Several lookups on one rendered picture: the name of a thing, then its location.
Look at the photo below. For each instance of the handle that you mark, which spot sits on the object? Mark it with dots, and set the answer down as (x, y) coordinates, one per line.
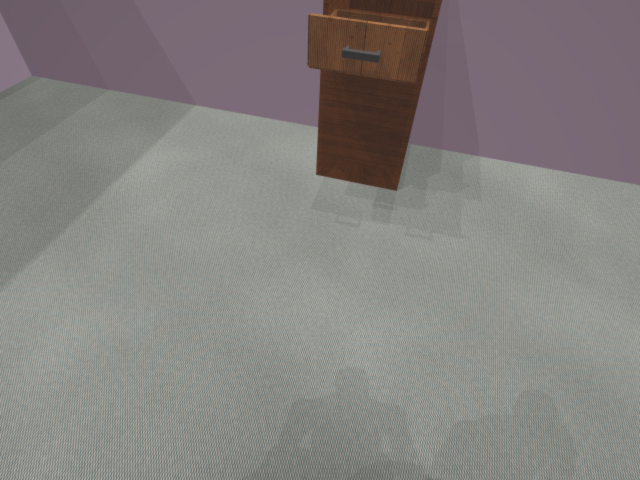
(361, 55)

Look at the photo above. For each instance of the drawer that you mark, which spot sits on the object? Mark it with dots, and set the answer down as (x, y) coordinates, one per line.
(401, 41)

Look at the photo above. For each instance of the cabinet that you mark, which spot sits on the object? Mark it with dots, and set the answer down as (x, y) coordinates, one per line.
(365, 123)

